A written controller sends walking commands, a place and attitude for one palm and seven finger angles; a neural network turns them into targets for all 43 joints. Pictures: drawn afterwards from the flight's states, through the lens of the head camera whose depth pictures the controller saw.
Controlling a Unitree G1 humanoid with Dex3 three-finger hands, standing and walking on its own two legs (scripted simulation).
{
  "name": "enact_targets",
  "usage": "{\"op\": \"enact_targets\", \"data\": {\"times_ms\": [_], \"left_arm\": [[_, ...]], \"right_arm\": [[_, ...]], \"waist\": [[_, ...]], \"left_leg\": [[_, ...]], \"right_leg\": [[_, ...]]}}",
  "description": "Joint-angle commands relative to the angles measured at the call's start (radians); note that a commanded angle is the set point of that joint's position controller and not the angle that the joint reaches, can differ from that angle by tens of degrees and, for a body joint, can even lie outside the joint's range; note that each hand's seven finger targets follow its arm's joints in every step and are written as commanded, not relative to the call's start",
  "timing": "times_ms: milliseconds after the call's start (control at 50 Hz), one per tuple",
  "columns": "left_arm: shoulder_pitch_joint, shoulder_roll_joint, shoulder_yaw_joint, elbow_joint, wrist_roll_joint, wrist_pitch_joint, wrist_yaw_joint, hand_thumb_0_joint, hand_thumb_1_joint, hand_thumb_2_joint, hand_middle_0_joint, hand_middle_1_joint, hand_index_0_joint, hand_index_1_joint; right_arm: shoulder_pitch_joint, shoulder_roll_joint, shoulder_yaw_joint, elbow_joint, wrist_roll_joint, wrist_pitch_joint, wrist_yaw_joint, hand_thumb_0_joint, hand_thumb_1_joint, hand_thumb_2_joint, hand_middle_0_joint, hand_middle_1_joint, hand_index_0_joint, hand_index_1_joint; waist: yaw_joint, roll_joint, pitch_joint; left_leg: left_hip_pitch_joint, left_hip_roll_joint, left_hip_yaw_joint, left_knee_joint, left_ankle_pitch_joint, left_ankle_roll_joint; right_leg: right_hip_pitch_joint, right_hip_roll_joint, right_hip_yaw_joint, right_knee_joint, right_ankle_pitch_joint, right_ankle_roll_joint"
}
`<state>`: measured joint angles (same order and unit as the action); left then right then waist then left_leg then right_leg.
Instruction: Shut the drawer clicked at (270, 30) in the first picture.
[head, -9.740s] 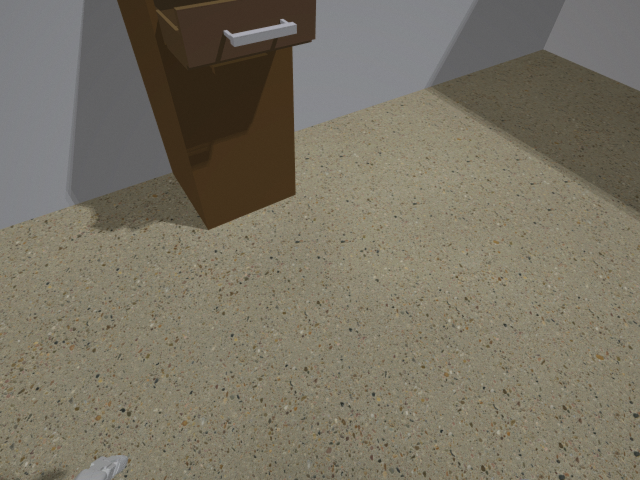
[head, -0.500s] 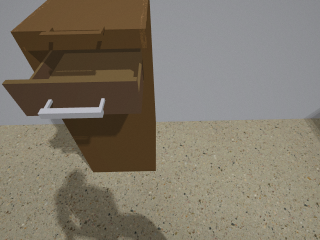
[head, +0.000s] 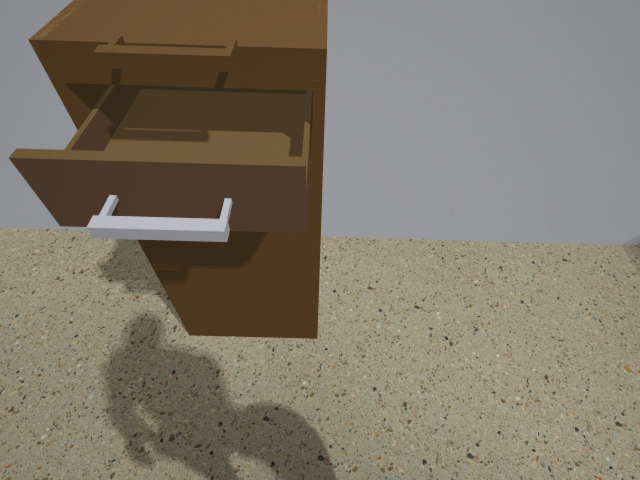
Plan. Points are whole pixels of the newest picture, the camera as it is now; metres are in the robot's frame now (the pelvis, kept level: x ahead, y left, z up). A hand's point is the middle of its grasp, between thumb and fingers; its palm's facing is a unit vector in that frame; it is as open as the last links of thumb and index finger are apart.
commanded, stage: come to a stop and stand still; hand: left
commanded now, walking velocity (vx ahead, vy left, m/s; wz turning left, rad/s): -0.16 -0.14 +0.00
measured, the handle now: (164, 216) +0.43 +0.25 +0.07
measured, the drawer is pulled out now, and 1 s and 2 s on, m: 0.18 0.18 0.18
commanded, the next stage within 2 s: look again from close up in 1.08 s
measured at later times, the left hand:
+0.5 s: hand out of the picture +0.05 +0.18 -0.18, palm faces +0.05 -0.98 -0.19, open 7.3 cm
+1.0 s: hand out of the picture +0.06 +0.27 -0.16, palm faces +0.01 -0.95 -0.30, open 7.4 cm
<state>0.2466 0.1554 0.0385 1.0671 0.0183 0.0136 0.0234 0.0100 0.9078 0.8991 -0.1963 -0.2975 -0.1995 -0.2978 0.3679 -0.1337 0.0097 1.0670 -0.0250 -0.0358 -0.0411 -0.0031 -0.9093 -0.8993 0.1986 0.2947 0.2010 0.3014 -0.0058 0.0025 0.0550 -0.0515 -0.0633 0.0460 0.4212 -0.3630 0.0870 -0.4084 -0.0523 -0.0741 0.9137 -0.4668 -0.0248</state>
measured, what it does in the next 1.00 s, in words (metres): steps on the spot: right foot, then left foot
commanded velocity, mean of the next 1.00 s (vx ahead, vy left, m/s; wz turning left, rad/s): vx -0.03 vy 0.00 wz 0.00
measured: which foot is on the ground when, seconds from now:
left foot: down 0.00-0.18, up 0.20-0.38, down 0.40-1.00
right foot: up 0.00-0.14, down 0.16-1.00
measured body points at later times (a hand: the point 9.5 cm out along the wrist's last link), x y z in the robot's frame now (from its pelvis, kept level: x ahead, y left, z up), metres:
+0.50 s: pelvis +0.01 -0.01 +0.00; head +0.02 +0.01 +0.45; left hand +0.04 +0.23 -0.16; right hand +0.03 -0.24 -0.15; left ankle +0.00 +0.12 -0.74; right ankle +0.05 -0.11 -0.74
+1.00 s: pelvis +0.01 +0.05 +0.00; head +0.01 +0.05 +0.45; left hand +0.06 +0.32 -0.13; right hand +0.08 -0.21 -0.14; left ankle +0.00 +0.12 -0.74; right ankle +0.05 -0.11 -0.74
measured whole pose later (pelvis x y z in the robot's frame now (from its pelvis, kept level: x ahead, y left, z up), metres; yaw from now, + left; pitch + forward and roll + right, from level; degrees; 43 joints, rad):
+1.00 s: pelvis +0.01 +0.05 +0.00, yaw +0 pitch -2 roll +0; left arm 0.23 0.28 0.01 1.01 0.02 0.01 0.02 0.01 0.91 0.90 -0.20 -0.30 -0.20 -0.30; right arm 0.21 -0.24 -0.01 1.00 -0.02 -0.01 0.00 0.00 -0.90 -0.90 0.20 0.30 0.21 0.30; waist 0.01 0.00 0.02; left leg -0.15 -0.06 0.07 0.44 -0.26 0.07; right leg -0.24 -0.08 -0.02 0.45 -0.18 0.04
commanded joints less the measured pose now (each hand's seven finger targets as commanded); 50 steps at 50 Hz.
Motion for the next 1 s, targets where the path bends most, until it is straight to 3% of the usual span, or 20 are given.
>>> {"op": "enact_targets", "data": {"times_ms": [0, 60, 100, 120, 140, 160, 180, 240, 340, 380, 400, 420, 440, 460, 480, 500, 560, 640, 720, 980], "left_arm": [[-0.032, 0.027, 0.0, -0.078, -0.011, -0.025, 0.007, 0.0, 0.9, 0.9, -0.2, -0.3, -0.2, -0.3], [0.006, 0.068, 0.01, -0.074, -0.01, -0.026, 0.016, 0.0, 0.9, 0.9, -0.2, -0.3, -0.2, -0.3], [0.089, 0.089, 0.016, -0.056, -0.006, -0.032, 0.021, 0.0, 0.9, 0.9, -0.2, -0.3, -0.2, -0.3], [0.136, 0.119, 0.024, -0.044, -0.002, -0.038, 0.026, 0.0, 0.9, 0.9, -0.2, -0.3, -0.2, -0.3], [0.15, 0.153, 0.029, -0.044, -0.004, -0.042, 0.031, 0.0, 0.9, 0.9, -0.2, -0.3, -0.2, -0.3], [0.161, 0.168, 0.023, -0.036, -0.009, -0.044, 0.029, 0.0, 0.9, 0.9, -0.2, -0.3, -0.2, -0.3], [0.121, 0.154, 0.018, -0.05, -0.003, -0.045, 0.032, 0.0, 0.9, 0.9, -0.2, -0.3, -0.2, -0.3], [-0.037, 0.118, 0.011, -0.111, 0.007, -0.031, 0.031, 0.0, 0.9, 0.9, -0.2, -0.3, -0.2, -0.3], [-0.015, 0.143, 0.026, -0.117, 0.0, -0.021, 0.019, 0.0, 0.9, 0.9, -0.2, -0.3, -0.2, -0.3], [-0.016, 0.116, 0.02, -0.122, -0.011, -0.012, 0.012, 0.0, 0.9, 0.9, -0.2, -0.3, -0.2, -0.3], [-0.003, 0.091, 0.016, -0.128, -0.016, -0.007, 0.007, 0.0, 0.9, 0.9, -0.2, -0.3, -0.2, -0.3], [0.005, 0.08, 0.012, -0.127, -0.014, -0.011, 0.004, 0.0, 0.9, 0.9, -0.2, -0.3, -0.2, -0.3], [0.029, 0.319, 0.008, -0.172, 0.009, -0.031, 0.01, 0.0, 0.9, 0.9, -0.2, -0.3, -0.2, -0.3], [0.057, 0.265, 0.031, -0.174, 0.005, -0.03, 0.016, 0.0, 0.9, 0.9, -0.2, -0.3, -0.2, -0.3], [0.048, 0.245, 0.033, -0.171, 0.012, -0.03, 0.017, 0.0, 0.9, 0.9, -0.2, -0.3, -0.2, -0.3], [0.014, 0.261, 0.025, -0.182, 0.006, -0.03, 0.018, 0.0, 0.9, 0.9, -0.2, -0.3, -0.2, -0.3], [-0.029, 0.239, 0.021, -0.192, 0.004, -0.027, 0.017, 0.0, 0.9, 0.9, -0.2, -0.3, -0.2, -0.3], [0.016, 0.194, 0.002, -0.164, 0.002, -0.019, 0.006, 0.0, 0.9, 0.9, -0.2, -0.3, -0.2, -0.3], [0.014, 0.222, 0.001, -0.139, 0.001, -0.025, 0.001, 0.0, 0.9, 0.9, -0.2, -0.3, -0.2, -0.3], [-0.015, 0.235, -0.011, -0.106, -0.001, -0.027, 0.004, 0.0, 0.9, 0.9, -0.2, -0.3, -0.2, -0.3]], "right_arm": [[0.062, -0.137, -0.026, -0.007, 0.005, -0.019, -0.023, 0.0, -0.9, -0.9, 0.2, 0.3, 0.2, 0.3], [0.039, -0.161, -0.045, -0.007, 0.013, -0.008, -0.023, 0.0, -0.9, -0.9, 0.2, 0.3, 0.2, 0.3], [0.028, -0.149, -0.053, -0.014, 0.023, 0.0, -0.02, 0.0, -0.9, -0.9, 0.2, 0.3, 0.2, 0.3], [0.038, -0.126, -0.056, -0.021, 0.027, 0.004, -0.016, 0.0, -0.9, -0.9, 0.2, 0.3, 0.2, 0.3], [0.067, -0.099, -0.057, -0.023, 0.029, 0.009, -0.011, 0.0, -0.9, -0.9, 0.2, 0.3, 0.2, 0.3], [0.061, -0.062, -0.053, -0.021, 0.033, 0.016, -0.009, 0.0, -0.9, -0.9, 0.2, 0.3, 0.2, 0.3], [0.022, -0.038, -0.05, -0.026, 0.031, 0.03, -0.012, 0.0, -0.9, -0.9, 0.2, 0.3, 0.2, 0.3], [0.021, -0.01, -0.048, -0.017, 0.026, 0.051, 0.005, 0.0, -0.9, -0.9, 0.2, 0.3, 0.2, 0.3], [0.057, 0.0, -0.043, 0.007, 0.017, 0.042, 0.016, 0.0, -0.9, -0.9, 0.2, 0.3, 0.2, 0.3], [0.053, -0.052, -0.044, 0.003, 0.012, 0.031, 0.014, 0.0, -0.9, -0.9, 0.2, 0.3, 0.2, 0.3], [0.015, -0.088, -0.047, -0.018, 0.004, 0.024, 0.013, 0.0, -0.9, -0.9, 0.2, 0.3, 0.2, 0.3], [-0.038, -0.113, -0.044, -0.043, -0.002, 0.022, 0.011, 0.0, -0.9, -0.9, 0.2, 0.3, 0.2, 0.3], [-0.19, -0.308, -0.091, -0.166, 0.001, 0.041, 0.014, 0.0, -0.9, -0.9, 0.2, 0.3, 0.2, 0.3], [-0.189, -0.241, -0.085, -0.192, -0.003, 0.029, 0.022, 0.0, -0.9, -0.9, 0.2, 0.3, 0.2, 0.3], [-0.129, -0.169, -0.08, -0.174, -0.004, 0.035, 0.02, 0.0, -0.9, -0.9, 0.2, 0.3, 0.2, 0.3], [-0.102, -0.167, -0.077, -0.163, 0.0, 0.042, 0.021, 0.0, -0.9, -0.9, 0.2, 0.3, 0.2, 0.3], [-0.038, -0.164, -0.071, -0.152, 0.002, 0.029, 0.025, 0.0, -0.9, -0.9, 0.2, 0.3, 0.2, 0.3], [-0.112, -0.243, -0.069, -0.168, 0.003, 0.009, 0.022, 0.0, -0.9, -0.9, 0.2, 0.3, 0.2, 0.3], [-0.136, -0.285, -0.069, -0.168, 0.006, 0.0, 0.02, 0.0, -0.9, -0.9, 0.2, 0.3, 0.2, 0.3], [-0.172, -0.297, -0.057, -0.103, 0.008, 0.001, 0.026, 0.0, -0.9, -0.9, 0.2, 0.3, 0.2, 0.3]], "waist": [[0.009, 0.095, 0.008], [0.031, 0.097, -0.016], [0.065, 0.06, -0.047], [0.068, -0.023, -0.097], [0.051, -0.115, -0.147], [0.046, -0.15, -0.152], [0.042, -0.187, -0.116], [-0.015, -0.174, -0.021], [-0.026, -0.12, -0.068], [-0.022, 0.014, -0.038], [0.0, 0.139, -0.014], [0.021, 0.146, -0.004], [0.029, 0.044, 0.067], [0.046, -0.041, -0.087], [0.006, -0.049, -0.129], [-0.011, -0.022, -0.119], [-0.044, -0.026, -0.048], [0.013, 0.13, 0.036], [0.019, 0.066, 0.023], [0.01, 0.007, -0.049]], "left_leg": [[0.085, 0.278, -0.158, -0.047, 1.234, 0.057], [0.093, 0.259, -0.128, 0.012, 1.258, 0.004], [0.029, 0.22, -0.121, 0.111, 1.092, -0.035], [-0.075, 0.172, -0.104, 0.197, 0.852, -0.056], [-0.21, 0.085, -0.068, 0.3, 0.419, -0.07], [-0.263, 0.026, -0.047, 0.408, -0.149, -0.087], [-0.258, 0.052, -0.088, 0.468, -0.27, -0.084], [-0.225, 0.087, -0.057, 0.418, -0.178, -0.091], [-0.086, 0.071, 0.018, 0.089, 0.084, -0.103], [-0.066, 0.122, -0.046, -0.021, 0.131, -0.083], [-0.156, 0.217, -0.163, -0.089, 0.138, -0.045], [-0.26, 0.267, -0.201, -0.129, 0.121, -0.017], [-0.3, 0.156, -0.1, -0.008, 0.05, -0.046], [-0.307, 0.114, -0.054, 0.137, -0.055, -0.056], [-0.284, 0.078, -0.043, 0.202, -0.037, -0.069], [-0.243, 0.083, -0.045, 0.229, -0.028, -0.068], [-0.178, 0.099, -0.059, 0.101, 0.054, -0.049], [-0.321, 0.219, -0.211, -0.123, 0.028, -0.012], [-0.298, 0.205, -0.197, -0.137, 0.102, -0.02], [-0.155, 0.186, -0.147, -0.13, 0.286, -0.044]], "right_leg": [[-0.032, 0.011, 0.004, -0.136, 0.1, 0.003], [0.072, 0.04, -0.015, -0.301, 0.201, -0.009], [0.213, 0.024, 0.01, -0.442, 0.43, -0.022], [0.338, -0.056, 0.109, -0.413, 0.745, -0.062], [0.448, -0.207, 0.271, -0.379, 1.099, -0.15], [0.449, -0.341, 0.324, -0.441, 1.252, -0.244], [0.35, -0.347, 0.338, -0.484, 1.166, -0.278], [0.154, -0.24, 0.206, -0.569, 0.746, -0.213], [0.096, -0.144, 0.17, -0.555, 0.336, -0.119], [0.051, -0.078, 0.149, -0.505, 0.209, -0.063], [0.071, -0.022, 0.111, -0.483, 0.165, -0.029], [0.163, 0.002, 0.074, -0.469, 0.195, -0.011], [0.193, -0.014, 0.12, -0.505, 0.192, -0.011], [0.196, -0.121, 0.257, -0.545, 0.022, -0.031], [0.185, -0.202, 0.363, -0.623, -0.041, -0.072], [0.146, -0.218, 0.364, -0.652, -0.074, -0.096], [0.041, -0.124, 0.217, -0.588, -0.008, -0.067], [0.151, -0.011, 0.06, -0.437, 0.207, -0.009], [0.209, -0.025, 0.068, -0.447, 0.296, -0.002], [0.243, -0.052, 0.082, -0.483, 0.385, 0.012]]}}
